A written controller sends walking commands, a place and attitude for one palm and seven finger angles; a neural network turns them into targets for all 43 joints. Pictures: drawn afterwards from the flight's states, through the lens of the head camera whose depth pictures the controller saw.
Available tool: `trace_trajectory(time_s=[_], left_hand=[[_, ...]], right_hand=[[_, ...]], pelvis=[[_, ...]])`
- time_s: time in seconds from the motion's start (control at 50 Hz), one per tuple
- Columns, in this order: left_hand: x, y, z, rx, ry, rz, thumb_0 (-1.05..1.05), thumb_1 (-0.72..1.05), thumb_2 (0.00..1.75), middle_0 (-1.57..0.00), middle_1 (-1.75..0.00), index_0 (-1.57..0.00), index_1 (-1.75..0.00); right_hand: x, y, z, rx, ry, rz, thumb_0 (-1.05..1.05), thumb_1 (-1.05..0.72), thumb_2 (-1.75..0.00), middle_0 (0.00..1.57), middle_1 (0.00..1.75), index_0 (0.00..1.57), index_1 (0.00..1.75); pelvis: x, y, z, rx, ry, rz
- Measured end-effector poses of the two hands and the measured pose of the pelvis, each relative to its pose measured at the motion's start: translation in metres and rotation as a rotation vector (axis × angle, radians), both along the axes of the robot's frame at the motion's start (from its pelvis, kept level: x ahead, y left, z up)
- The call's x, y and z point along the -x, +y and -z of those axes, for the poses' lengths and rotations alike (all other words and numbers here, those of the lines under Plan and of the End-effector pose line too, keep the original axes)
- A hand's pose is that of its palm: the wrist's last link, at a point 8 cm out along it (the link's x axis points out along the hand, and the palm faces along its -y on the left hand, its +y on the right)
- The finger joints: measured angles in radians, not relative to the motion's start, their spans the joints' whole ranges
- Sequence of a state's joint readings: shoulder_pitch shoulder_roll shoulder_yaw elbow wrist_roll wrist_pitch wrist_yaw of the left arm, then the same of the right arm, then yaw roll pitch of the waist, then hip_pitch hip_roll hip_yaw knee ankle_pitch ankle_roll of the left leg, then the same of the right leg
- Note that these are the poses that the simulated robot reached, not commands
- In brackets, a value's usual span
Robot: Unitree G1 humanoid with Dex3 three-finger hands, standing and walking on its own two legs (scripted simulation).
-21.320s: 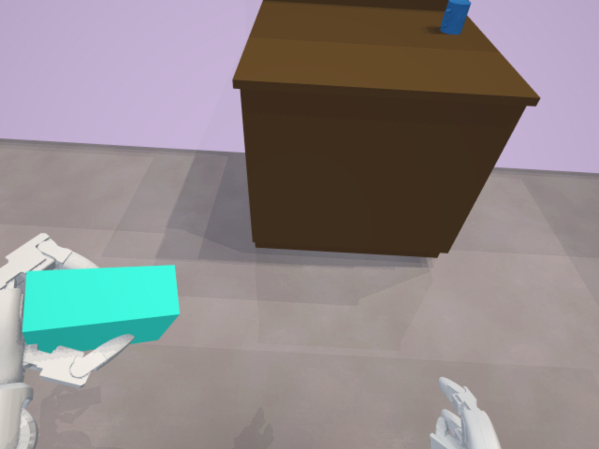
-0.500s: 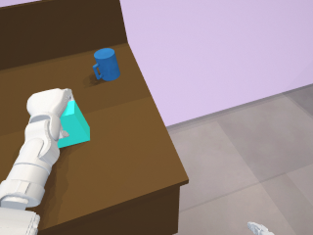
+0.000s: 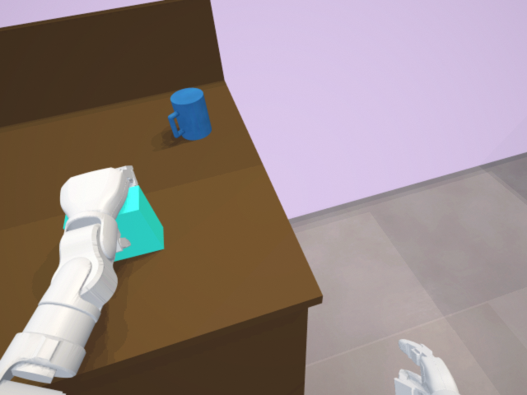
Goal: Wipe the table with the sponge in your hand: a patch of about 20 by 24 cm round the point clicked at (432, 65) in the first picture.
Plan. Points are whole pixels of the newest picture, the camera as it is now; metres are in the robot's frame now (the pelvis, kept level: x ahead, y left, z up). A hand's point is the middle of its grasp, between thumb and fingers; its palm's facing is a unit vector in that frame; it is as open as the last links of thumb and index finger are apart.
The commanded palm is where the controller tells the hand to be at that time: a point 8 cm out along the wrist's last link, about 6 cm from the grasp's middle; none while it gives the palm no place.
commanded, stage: wipe back along the middle lane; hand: left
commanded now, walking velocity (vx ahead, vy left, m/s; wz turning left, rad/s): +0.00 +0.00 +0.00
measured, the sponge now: (124, 234) +0.35 +0.28 +0.06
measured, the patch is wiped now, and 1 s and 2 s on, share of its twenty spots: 0.45 0.75 0.85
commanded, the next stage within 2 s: slide across to the third lane in 0.80 s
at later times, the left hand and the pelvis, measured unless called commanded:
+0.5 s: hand (116, 237) +0.30 +0.25 +0.12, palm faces +0.14 -0.07 -0.99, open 9.7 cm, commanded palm +0.25 +0.23 +0.13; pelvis +0.01 +0.00 +0.00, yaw +0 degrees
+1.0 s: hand (120, 264) +0.26 +0.22 +0.12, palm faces +0.16 -0.10 -0.98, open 9.7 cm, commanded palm +0.22 +0.21 +0.14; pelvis +0.00 -0.01 +0.00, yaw -1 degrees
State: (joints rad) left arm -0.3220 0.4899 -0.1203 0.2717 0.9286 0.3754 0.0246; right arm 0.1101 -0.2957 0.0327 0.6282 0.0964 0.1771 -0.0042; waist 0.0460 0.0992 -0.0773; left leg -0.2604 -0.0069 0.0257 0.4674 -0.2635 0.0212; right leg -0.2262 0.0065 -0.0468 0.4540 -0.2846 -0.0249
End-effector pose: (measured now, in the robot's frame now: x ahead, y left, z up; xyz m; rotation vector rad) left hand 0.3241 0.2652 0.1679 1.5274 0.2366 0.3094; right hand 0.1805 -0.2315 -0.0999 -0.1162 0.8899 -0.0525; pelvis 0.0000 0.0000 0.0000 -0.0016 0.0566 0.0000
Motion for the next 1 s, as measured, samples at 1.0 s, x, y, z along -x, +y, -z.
trace_trajectory(time_s=[1.0], left_hand=[[0.095, -0.045, 0.001, 0.088, -0.115, -0.004, 0.03, -0.43, 1.07, -0.67, -1.49, -0.72, -1.45]], right_hand=[[-0.029, 0.005, -0.012, -0.042, -0.124, -0.069, 0.02, -0.90, -0.90, 0.19, 0.30, 0.20, 0.30]], pelvis=[[0.005, -0.012, 0.003, -0.013, -0.063, 0.021]])
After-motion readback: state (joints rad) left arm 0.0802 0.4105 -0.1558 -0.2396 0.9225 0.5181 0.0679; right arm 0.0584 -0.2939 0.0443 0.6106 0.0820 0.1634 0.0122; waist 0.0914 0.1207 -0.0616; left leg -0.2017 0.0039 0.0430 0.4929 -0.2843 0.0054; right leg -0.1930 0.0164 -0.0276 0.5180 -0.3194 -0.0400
